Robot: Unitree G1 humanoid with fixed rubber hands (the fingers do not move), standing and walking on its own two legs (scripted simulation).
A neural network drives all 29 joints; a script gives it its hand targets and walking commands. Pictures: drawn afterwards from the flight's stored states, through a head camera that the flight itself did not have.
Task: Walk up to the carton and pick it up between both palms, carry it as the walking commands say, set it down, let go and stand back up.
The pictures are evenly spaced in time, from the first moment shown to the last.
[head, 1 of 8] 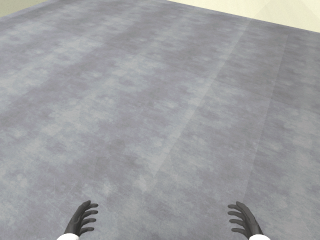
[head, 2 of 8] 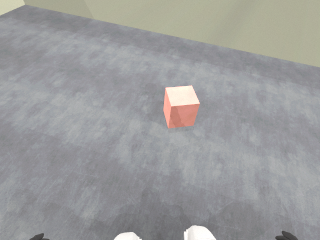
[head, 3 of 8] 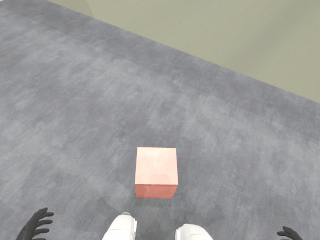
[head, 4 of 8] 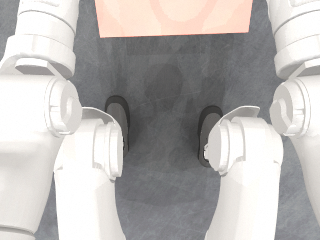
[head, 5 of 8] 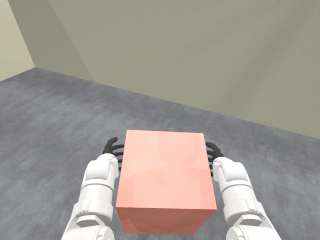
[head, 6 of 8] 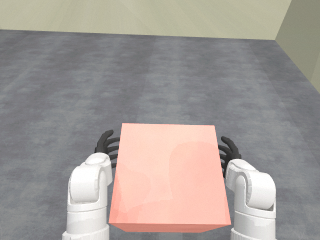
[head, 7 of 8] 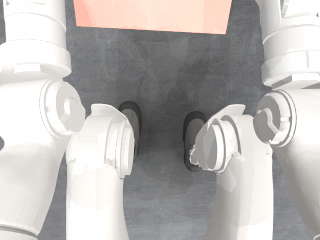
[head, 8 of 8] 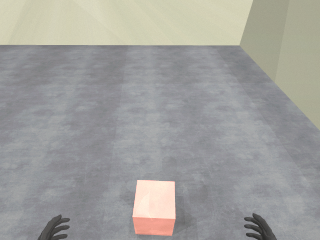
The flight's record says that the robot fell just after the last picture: no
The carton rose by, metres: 0.65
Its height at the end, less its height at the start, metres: +0.00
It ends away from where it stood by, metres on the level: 0.23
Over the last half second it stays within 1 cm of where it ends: yes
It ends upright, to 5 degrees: yes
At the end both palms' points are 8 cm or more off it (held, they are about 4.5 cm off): yes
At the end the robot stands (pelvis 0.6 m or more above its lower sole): yes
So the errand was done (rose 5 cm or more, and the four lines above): yes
